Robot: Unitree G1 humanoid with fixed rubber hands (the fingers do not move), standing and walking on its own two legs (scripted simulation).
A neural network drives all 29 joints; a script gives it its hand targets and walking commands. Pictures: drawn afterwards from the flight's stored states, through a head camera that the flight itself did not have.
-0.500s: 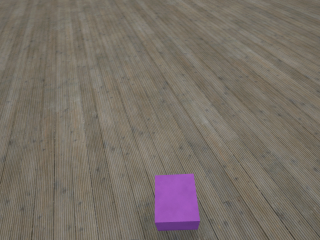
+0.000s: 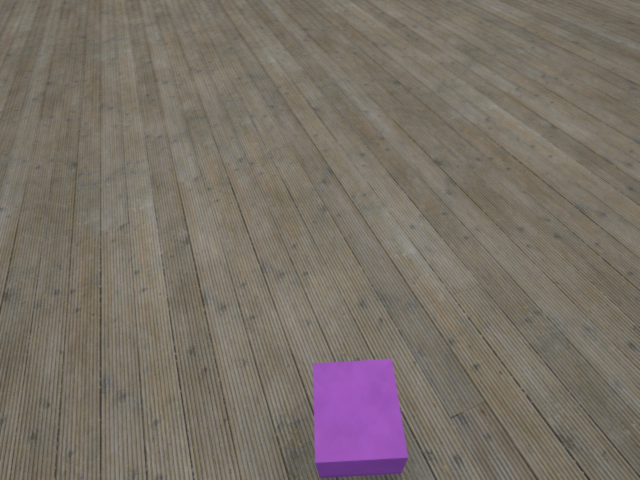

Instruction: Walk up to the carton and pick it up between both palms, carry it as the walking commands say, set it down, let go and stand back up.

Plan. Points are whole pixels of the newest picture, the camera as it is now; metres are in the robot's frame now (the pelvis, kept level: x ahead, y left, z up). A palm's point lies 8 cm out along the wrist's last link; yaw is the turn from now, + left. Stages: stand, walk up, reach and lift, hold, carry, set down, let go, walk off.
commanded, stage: stand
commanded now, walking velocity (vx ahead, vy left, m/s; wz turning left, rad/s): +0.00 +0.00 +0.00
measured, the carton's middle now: (356, 417) +0.42 -0.03 -0.69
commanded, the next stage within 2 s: reach and lift in 0.54 s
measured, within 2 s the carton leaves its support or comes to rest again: neither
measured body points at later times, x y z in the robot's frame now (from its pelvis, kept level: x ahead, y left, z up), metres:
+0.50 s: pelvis +0.00 +0.01 +0.00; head +0.02 -0.01 +0.45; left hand -0.01 +0.22 -0.15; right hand +0.00 -0.21 -0.16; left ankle -0.02 +0.15 -0.74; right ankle -0.02 -0.11 -0.74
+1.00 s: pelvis -0.03 +0.01 -0.04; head +0.08 +0.00 +0.39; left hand +0.13 +0.21 -0.17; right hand +0.12 -0.20 -0.18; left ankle -0.02 +0.15 -0.74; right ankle -0.02 -0.11 -0.74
